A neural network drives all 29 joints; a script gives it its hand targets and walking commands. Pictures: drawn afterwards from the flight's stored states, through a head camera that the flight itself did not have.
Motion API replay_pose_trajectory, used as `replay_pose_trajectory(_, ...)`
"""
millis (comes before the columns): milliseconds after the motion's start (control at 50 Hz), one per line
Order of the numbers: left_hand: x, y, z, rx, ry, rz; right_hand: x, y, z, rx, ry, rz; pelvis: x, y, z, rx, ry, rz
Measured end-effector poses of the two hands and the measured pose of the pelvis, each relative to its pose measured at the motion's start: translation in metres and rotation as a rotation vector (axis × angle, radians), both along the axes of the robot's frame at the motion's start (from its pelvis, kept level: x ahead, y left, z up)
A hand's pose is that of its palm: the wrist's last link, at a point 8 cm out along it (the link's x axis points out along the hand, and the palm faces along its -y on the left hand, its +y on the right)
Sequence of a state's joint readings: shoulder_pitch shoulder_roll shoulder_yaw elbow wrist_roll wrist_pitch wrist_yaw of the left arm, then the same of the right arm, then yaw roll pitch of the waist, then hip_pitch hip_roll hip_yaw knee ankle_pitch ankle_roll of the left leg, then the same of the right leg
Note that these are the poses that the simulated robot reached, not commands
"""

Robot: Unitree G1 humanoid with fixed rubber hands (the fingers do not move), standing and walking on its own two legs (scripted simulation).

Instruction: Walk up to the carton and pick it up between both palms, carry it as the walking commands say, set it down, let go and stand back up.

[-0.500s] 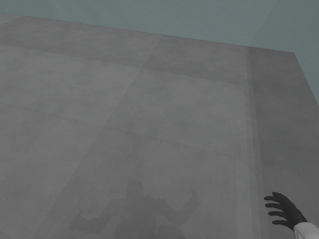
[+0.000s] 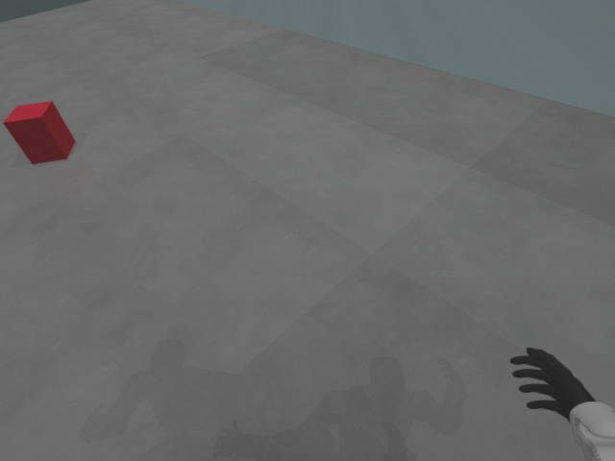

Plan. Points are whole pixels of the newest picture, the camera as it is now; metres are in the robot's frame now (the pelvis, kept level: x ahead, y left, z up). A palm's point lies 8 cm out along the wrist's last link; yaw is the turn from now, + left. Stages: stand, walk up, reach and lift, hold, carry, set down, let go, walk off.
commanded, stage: walk up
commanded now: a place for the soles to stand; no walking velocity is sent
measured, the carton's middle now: (42, 132) +2.03 +1.88 -0.63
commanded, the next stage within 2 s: none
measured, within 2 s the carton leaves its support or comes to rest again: neither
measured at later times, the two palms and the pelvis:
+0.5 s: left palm (57, 357) +0.29 +0.44 -0.06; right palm (476, 293) +0.47 -0.26 -0.11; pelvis +0.29 +0.05 -0.03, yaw +17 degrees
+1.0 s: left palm (36, 317) +0.38 +0.55 -0.09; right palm (313, 153) +0.88 +0.06 -0.07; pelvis +0.53 +0.22 -0.02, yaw +31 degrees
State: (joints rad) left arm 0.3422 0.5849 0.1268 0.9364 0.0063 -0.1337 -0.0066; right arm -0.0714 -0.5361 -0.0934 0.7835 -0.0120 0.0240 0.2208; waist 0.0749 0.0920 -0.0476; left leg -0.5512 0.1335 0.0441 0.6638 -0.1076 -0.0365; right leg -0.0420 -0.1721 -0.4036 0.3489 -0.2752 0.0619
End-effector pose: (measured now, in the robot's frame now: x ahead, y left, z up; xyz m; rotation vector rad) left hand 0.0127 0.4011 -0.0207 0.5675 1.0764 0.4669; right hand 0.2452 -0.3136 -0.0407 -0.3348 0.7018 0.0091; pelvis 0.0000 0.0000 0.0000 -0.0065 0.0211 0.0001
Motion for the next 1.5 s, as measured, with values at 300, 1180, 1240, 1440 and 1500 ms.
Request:
replay_pose_trajectory(300,0.145,0.012,-0.056,-0.189,-0.026,0.046,0.129,0.076,-0.038,-0.093,0.200,0.036,0.160,0.053,-0.007,0.023,0.010,0.163)
replay_pose_trajectory(1180,0.528,0.221,-0.054,-0.186,-0.093,0.337,0.643,0.338,-0.048,-0.188,0.237,0.333,0.635,0.276,-0.010,0.060,0.002,0.569)
replay_pose_trajectory(1240,0.577,0.253,-0.047,-0.129,-0.130,0.330,0.676,0.341,-0.064,-0.201,0.259,0.326,0.679,0.293,-0.021,0.058,-0.005,0.585)
replay_pose_trajectory(1440,0.588,0.288,-0.019,-0.042,-0.137,0.534,0.844,0.492,-0.057,-0.149,0.186,0.554,0.777,0.355,-0.009,0.000,-0.035,0.694)
replay_pose_trajectory(1500,0.580,0.294,-0.018,-0.065,-0.084,0.601,0.894,0.552,-0.039,-0.115,0.128,0.623,0.802,0.381,-0.002,-0.001,-0.032,0.707)
